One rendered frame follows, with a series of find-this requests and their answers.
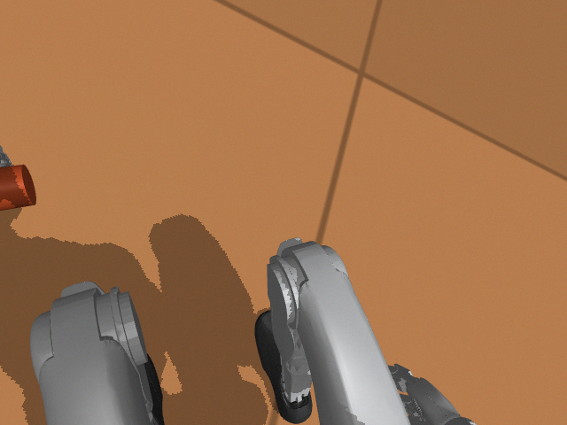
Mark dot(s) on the right robot foot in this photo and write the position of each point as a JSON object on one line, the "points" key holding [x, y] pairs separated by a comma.
{"points": [[294, 412]]}

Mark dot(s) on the right robot hand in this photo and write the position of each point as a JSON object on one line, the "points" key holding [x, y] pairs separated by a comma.
{"points": [[424, 404]]}

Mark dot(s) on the can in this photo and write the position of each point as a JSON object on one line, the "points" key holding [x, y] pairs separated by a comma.
{"points": [[16, 187]]}

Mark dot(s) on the left robot foot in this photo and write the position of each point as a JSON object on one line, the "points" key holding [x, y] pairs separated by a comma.
{"points": [[156, 393]]}

